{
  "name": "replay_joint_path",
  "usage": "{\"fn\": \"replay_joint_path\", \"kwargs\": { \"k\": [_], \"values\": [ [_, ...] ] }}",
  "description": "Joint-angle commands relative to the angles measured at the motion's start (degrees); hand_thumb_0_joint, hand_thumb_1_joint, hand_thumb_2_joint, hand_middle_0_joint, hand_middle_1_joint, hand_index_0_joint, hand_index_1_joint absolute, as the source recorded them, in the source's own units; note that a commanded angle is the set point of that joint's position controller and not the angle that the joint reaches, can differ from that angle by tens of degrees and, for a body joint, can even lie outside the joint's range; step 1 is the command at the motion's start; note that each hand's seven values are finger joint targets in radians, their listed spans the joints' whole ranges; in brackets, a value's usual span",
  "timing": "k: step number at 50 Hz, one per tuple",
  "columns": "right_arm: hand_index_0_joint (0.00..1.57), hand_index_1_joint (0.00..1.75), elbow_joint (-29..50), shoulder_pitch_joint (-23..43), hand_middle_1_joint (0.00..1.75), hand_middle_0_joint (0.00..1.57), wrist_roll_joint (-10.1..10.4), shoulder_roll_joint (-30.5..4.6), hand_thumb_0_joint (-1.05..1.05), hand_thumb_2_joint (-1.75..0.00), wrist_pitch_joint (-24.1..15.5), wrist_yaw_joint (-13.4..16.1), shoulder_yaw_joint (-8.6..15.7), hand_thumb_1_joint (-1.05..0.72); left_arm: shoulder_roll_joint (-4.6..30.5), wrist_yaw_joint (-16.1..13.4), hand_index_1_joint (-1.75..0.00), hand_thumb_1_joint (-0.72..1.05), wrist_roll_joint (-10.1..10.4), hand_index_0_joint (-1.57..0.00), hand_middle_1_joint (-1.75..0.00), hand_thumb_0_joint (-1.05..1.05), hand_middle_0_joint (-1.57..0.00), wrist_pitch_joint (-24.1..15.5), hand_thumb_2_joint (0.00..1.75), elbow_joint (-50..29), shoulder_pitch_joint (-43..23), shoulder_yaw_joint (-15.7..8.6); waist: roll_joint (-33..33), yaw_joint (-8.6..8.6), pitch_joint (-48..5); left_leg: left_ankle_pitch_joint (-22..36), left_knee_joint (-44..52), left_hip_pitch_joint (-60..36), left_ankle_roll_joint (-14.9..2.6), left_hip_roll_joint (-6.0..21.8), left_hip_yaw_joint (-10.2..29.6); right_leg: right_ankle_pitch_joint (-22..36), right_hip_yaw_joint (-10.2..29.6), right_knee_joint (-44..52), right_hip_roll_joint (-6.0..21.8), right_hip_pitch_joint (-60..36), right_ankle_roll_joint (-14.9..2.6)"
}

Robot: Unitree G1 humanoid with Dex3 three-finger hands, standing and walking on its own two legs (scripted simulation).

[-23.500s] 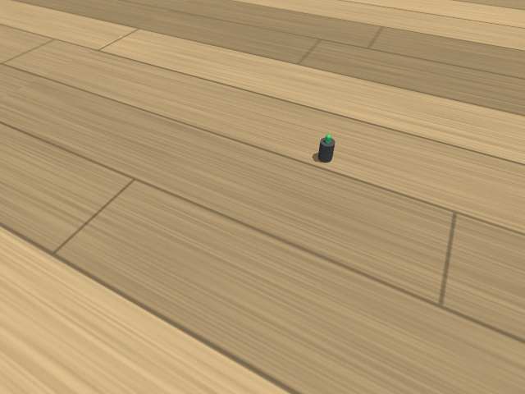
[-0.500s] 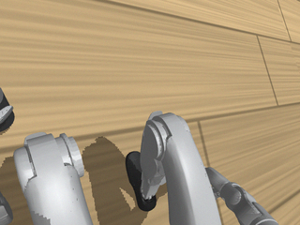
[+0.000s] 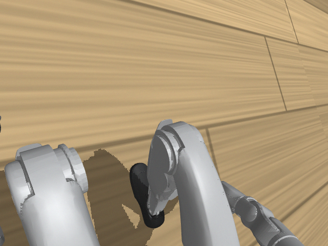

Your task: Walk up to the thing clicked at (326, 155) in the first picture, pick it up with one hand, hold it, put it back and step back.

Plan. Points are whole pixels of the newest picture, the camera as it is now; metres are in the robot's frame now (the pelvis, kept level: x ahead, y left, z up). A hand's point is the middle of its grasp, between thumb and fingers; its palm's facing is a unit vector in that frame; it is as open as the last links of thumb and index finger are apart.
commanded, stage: loosen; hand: left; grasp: from the side
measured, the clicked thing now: out of the picture +0.41 +0.29 -0.19
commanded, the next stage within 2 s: open in 0.10 s
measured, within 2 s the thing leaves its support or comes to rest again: rests again in 0.86 s
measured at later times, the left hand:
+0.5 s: hand out of the picture +0.42 +0.29 -0.16, palm faces +0.39 -0.92 +0.00, open 13.5 cm
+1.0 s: hand out of the picture +0.41 +0.34 -0.11, palm faces +0.42 -0.91 -0.01, open 17.5 cm
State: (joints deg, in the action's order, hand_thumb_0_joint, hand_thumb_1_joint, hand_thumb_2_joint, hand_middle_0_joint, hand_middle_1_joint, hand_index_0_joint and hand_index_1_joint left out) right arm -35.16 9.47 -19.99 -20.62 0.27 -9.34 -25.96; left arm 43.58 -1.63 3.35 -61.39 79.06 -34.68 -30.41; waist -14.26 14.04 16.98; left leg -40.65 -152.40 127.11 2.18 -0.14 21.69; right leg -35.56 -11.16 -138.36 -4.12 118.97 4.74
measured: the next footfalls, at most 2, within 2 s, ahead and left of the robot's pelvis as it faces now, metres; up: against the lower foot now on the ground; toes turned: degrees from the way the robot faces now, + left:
none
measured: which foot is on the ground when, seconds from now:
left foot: down 0.00-1.00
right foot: down 0.00-1.00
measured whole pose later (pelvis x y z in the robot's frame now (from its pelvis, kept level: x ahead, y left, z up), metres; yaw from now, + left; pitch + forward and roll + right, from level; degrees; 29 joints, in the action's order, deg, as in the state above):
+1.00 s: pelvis +0.00 +0.00 +0.01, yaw +0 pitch +14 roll -17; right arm -33.5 5.5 -17.2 -20.2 1.9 -8.8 -22.9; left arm 43.7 4.1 5.6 -56.9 65.1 -32.8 -31.6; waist -12.8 11.5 12.7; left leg -40.1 -150.8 127.1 1.7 0.2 20.9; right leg -35.4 -11.1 -136.9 -3.7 118.6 3.9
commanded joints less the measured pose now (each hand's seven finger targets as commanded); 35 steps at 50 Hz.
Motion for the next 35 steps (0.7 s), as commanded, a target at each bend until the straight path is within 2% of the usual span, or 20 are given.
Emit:
{"fn": "replay_joint_path", "kwargs": {
  "k": [1,2,3,5,7,9,12,14,16,17,18,20,21,25,31,33,34,35],
  "values": [
    [0.2,0.3,0.47,-2.76,0.3,0.2,-0.53,-20.03,0.0,-0.9,0.68,1.22,6.22,-0.91,10.61,0.04,-1.37,0.21,0.58,-1.26,-1.36,0.0,-1.25,-7.39,1.25,-10.11,-15.83,0.83,32.77,6.4,-35.01,7.48,18.96,-23.61,-0.01,3.73,-6.59,10.36,-8.1,8.88,-1.56,-15.52,-4.9],
    [0.2,0.3,1.29,-2.35,0.3,0.2,-0.56,-20.2,0.0,-0.9,0.47,1.23,6.26,-0.92,11.32,-0.22,-1.33,0.19,0.73,-1.3,-1.32,0.0,-1.29,-7.65,1.17,-11.18,-16.33,0.12,32.05,6.35,-35.43,7.37,18.78,-23.43,-0.17,3.75,-6.54,10.44,-8.11,9.11,-1.61,-15.8,-4.9],
    [0.2,0.3,1.13,-2.22,0.3,0.2,-0.43,-20.33,0.0,-0.9,0.43,1.28,6.12,-0.92,12.4,-0.32,-1.25,0.11,0.89,-1.24,-1.24,0.0,-1.22,-8.01,1.09,-11.68,-16.81,-0.28,31.88,6.16,-35.44,7.03,18.75,-23.03,-0.23,3.77,-6.43,10.26,-8.16,9.17,-1.59,-16.12,-4.8],
    [0.2,0.3,1.08,-2.4,0.3,0.2,-0.51,-20.4,0.0,-0.9,0.47,1.22,6.15,-0.92,11.7,-0.2,-1.09,0.05,1.24,-1.12,-1.08,0.0,-1.1,-8.22,0.93,-11.32,-16.38,-0.18,32.12,6.14,-36.06,7.96,18.84,-23.89,-0.05,3.74,-6.23,11.04,-8.27,8.85,-1.67,-16.27,-4.81],
    [0.2,0.3,1.34,-2.19,0.3,0.2,-0.68,-20.69,0.0,-0.9,0.49,1.19,6.15,-0.92,11.73,-0.03,-0.94,-0.01,1.15,-1.04,-0.96,0.0,-1.02,-8.63,0.77,-11.21,-16.89,-0.11,32.85,6.59,-35.56,8.2,19.19,-24.74,0.17,3.85,-5.74,11.34,-8.62,8.49,-1.62,-15.77,-4.79],
    [0.2,0.3,1.51,-2.01,0.3,0.2,-0.7,-20.62,0.0,-0.9,0.61,1.18,5.97,-0.92,12.94,-0.03,-0.83,-0.1,0.91,-0.95,-0.84,0.0,-0.94,-8.7,0.61,-11.29,-16.83,-0.3,33.07,6.15,-35.16,7.48,18.99,-23.88,0.04,3.8,-6.11,10.72,-8.42,8.73,-1.66,-15.95,-4.91],
    [0.2,0.3,1.09,-2.15,0.3,0.2,-0.83,-20.53,0.0,-0.9,0.64,1.2,6.15,-0.92,10.8,0.38,-0.65,-0.25,0.88,-0.75,-0.65,0.0,-0.74,-8.12,0.51,-9.57,-14.97,0.63,32.69,6.3,-34.53,8.26,18.98,-24.31,0.09,3.89,-6.17,11.39,-8.37,8.8,-1.62,-15.86,-4.74],
    [0.2,0.3,1.78,-1.94,0.3,0.2,-0.72,-20.82,0.0,-0.9,0.78,1.28,6.05,-0.92,11.58,0.35,-0.54,-0.34,0.73,-0.63,-0.53,0.0,-0.63,-7.7,0.4,-9.08,-14.59,0.54,32.59,6.27,-34.4,8.82,19.23,-24.5,0.19,3.98,-5.9,11.76,-8.67,8.73,-1.7,-15.53,-4.79],
    [0.2,0.3,1.78,-2.19,0.3,0.2,-0.53,-21.01,0.0,-0.9,1.17,1.35,6.17,-0.92,9.91,0.53,-0.46,-0.37,0.72,-0.57,-0.46,0.0,-0.57,-6.81,0.34,-6.23,-12.6,1.04,31.42,6.66,-32.94,8.63,20.02,-24.26,0.35,4.1,-5.29,11.4,-9.22,8.71,-1.62,-14.72,-4.79],
    [0.2,0.3,2.17,-2.07,0.3,0.2,-0.56,-20.9,0.0,-0.9,1.27,1.18,5.91,-0.92,9.98,0.53,-0.43,-0.39,0.74,-0.53,-0.43,0.0,-0.53,-6.61,0.32,-5.76,-11.65,1.28,30.85,6.26,-32.73,8.01,20.11,-23.66,0.28,4.02,-5.38,10.77,-9.2,8.9,-1.74,-14.77,-4.85],
    [0.2,0.3,2.57,-1.33,0.3,0.2,-0.42,-20.88,0.0,-0.9,1.26,1.19,5.83,-0.92,9.8,0.63,-0.4,-0.43,1.02,-0.51,-0.4,0.0,-0.52,-6.6,0.29,-5.83,-12.9,1.49,29.88,6.31,-30.93,6.2,20.11,-21.87,-0.03,3.95,-5.39,9.47,-9.19,9.29,-1.69,-14.2,-4.75],
    [0.2,0.3,2.94,-1.59,0.3,0.2,-0.39,-20.65,0.0,-0.9,1.31,1.13,5.64,-0.92,10.81,0.57,-0.36,-0.45,1.23,-0.46,-0.35,0.0,-0.46,-6.56,0.27,-6.0,-12.42,0.64,29.08,5.74,-32.09,5.41,19.95,-21.75,-0.21,3.86,-5.44,8.9,-9.22,9.58,-1.9,-14.75,-4.77],
    [0.2,0.3,2.97,-1.18,0.3,0.2,-0.38,-20.92,0.0,-0.9,1.27,1.15,5.78,-0.92,10.44,0.77,-0.31,-0.46,1.35,-0.42,-0.31,0.0,-0.43,-6.7,0.23,-6.07,-12.76,1.15,29.36,6.04,-31.18,5.01,19.75,-21.57,-0.27,3.89,-5.46,8.7,-9.09,9.5,-1.9,-14.29,-4.68],
    [0.2,0.3,2.99,-1.49,0.3,0.2,-0.41,-20.48,0.0,-0.9,0.77,1.21,5.61,-0.91,10.8,0.98,-0.2,-0.51,1.99,-0.31,-0.2,0.0,-0.32,-7.03,0.14,-6.55,-13.4,0.63,28.34,6.15,-32.57,4.65,18.81,-20.96,-0.66,3.77,-6.0,8.85,-8.84,10.04,-2.28,-15.42,-4.62],
    [0.2,0.3,3.12,-1.41,0.3,0.2,-0.4,-20.76,0.0,-0.9,0.53,1.35,5.49,-0.91,11.4,1.22,-0.02,-0.61,1.65,-0.11,-0.01,0.0,-0.12,-7.48,0.02,-6.51,-14.52,0.93,29.0,6.54,-31.45,3.54,19.51,-20.84,-0.59,3.9,-5.55,7.93,-9.18,9.98,-2.24,-14.35,-4.82],
    [0.2,0.3,2.91,-1.53,0.3,0.2,-0.48,-20.9,0.0,-0.9,0.64,1.33,5.57,-0.92,11.48,1.21,0.0,-0.61,1.39,-0.09,0.0,0.0,-0.1,-7.68,0.0,-6.76,-14.53,0.98,30.11,6.28,-31.72,3.89,19.9,-22.01,-0.27,4.08,-5.21,8.27,-9.22,9.39,-2.1,-13.94,-4.92],
    [0.2,0.3,2.97,-1.64,0.3,0.2,-0.47,-21.09,0.0,-0.9,0.68,1.28,5.55,-0.89,10.98,1.23,-0.02,-0.61,1.31,-0.06,-0.01,0.0,-0.06,-7.61,0.05,-5.47,-13.93,1.3,30.08,6.73,-31.24,4.52,20.08,-22.08,-0.15,4.09,-4.87,8.62,-9.54,9.02,-2.04,-13.76,-4.92],
    [0.2,0.3,2.99,-1.94,0.3,0.2,-0.6,-20.88,0.0,-0.9,0.64,1.26,5.46,-0.89,11.0,1.3,-0.02,-0.59,1.57,-0.05,-0.02,0.0,-0.05,-7.64,0.07,-6.35,-13.69,1.05,29.75,6.28,-32.64,5.82,19.46,-22.57,-0.25,3.95,-5.4,9.67,-9.14,9.44,-2.21,-15.29,-4.83]
  ]
}}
